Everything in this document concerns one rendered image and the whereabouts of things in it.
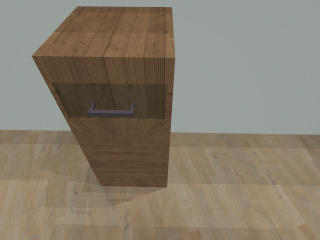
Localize handle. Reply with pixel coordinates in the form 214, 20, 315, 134
87, 101, 135, 117

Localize cabinet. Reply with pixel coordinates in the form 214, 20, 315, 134
32, 6, 175, 188

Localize drawer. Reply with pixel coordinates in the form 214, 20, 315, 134
54, 82, 166, 119

